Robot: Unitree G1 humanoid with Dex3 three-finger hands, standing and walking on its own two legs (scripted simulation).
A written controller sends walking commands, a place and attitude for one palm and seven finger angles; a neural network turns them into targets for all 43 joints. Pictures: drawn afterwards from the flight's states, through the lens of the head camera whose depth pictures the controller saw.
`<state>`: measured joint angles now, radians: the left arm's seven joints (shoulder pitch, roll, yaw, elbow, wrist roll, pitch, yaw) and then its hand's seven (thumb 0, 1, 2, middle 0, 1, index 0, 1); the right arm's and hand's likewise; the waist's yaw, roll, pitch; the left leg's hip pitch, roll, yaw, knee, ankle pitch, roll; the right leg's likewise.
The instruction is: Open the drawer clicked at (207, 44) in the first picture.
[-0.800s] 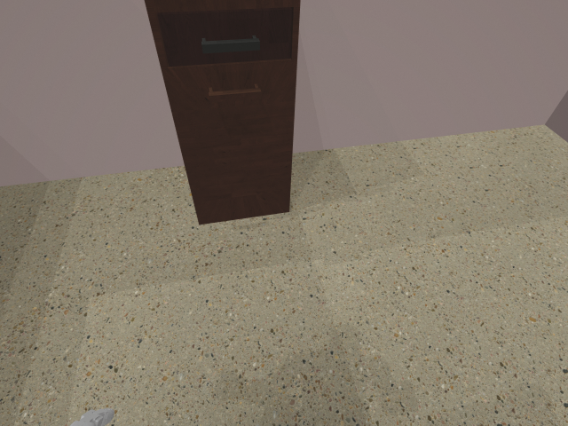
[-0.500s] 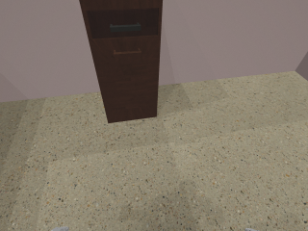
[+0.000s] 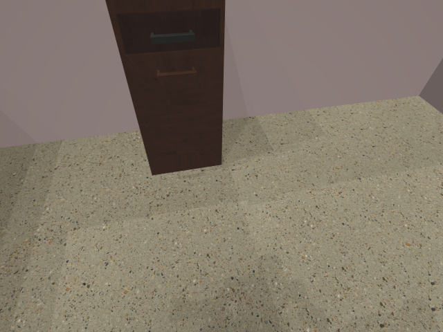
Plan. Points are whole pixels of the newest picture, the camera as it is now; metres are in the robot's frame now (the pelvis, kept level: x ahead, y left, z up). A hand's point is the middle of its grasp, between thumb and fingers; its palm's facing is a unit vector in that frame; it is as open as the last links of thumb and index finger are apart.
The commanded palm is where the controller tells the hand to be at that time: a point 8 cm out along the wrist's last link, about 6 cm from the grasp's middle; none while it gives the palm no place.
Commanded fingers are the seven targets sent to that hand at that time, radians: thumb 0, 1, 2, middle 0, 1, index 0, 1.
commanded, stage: stand and wait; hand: left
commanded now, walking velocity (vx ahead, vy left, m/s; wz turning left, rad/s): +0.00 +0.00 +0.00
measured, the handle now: (172, 35) +1.13 +0.26 +0.05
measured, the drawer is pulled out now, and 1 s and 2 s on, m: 0.00 0.00 0.00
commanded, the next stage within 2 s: look at it before walking up in 0.02 s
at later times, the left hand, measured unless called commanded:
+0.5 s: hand out of the picture +0.08 +0.24 -0.16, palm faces -0.03 -0.94 -0.33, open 7.4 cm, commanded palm none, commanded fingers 0.00 0.90 0.90 -0.20 -0.30 -0.20 -0.30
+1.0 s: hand out of the picture +0.07 +0.21 -0.17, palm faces -0.09 -0.96 -0.26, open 7.4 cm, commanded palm none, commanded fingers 0.00 0.90 0.90 -0.20 -0.30 -0.20 -0.30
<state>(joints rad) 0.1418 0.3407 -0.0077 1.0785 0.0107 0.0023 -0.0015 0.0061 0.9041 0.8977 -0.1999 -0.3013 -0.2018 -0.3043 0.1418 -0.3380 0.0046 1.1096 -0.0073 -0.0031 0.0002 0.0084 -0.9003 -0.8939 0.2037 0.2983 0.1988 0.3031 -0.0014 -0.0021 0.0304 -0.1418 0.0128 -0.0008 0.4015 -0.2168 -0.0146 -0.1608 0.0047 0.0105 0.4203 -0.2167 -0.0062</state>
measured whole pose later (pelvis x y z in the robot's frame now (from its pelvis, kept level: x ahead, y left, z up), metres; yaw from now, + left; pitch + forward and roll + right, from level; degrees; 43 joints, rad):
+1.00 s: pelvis +0.03 -0.01 -0.01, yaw -7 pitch -2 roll +2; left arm 0.29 0.27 0.02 1.06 0.02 0.04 -0.03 0.01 0.91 0.90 -0.20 -0.30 -0.20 -0.30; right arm 0.22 -0.25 -0.02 1.06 -0.02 -0.01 0.00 0.01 -0.90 -0.89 0.20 0.30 0.20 0.30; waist 0.02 -0.01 0.00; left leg -0.10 0.05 0.11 0.46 -0.33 -0.03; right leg -0.29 0.01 0.00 0.73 -0.45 -0.01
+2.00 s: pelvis +0.39 -0.10 +0.00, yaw -17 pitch -2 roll +0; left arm 0.14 0.17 0.05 0.97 0.02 0.00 0.02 0.00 0.91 0.90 -0.19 -0.30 -0.19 -0.30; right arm 0.36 -0.16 -0.04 1.10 -0.01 -0.03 -0.02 -0.01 -0.93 -0.89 0.20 0.30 0.19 0.30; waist -0.03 -0.04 0.05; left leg -0.18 -0.02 0.11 0.46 -0.25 0.07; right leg -0.48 -0.09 -0.04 0.84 -0.27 0.04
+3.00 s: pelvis +0.42 -0.10 +0.00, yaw +11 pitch -2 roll +0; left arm 0.19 0.21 0.05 0.96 0.01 0.06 0.02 0.00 0.91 0.90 -0.20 -0.30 -0.20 -0.30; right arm 0.21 -0.17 -0.03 0.97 -0.02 0.03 -0.01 0.00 -0.91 -0.89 0.21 0.30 0.20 0.30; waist -0.01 -0.01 0.05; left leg -0.22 -0.03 0.05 0.45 -0.20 0.06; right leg -0.36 -0.07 -0.03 0.87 -0.43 0.08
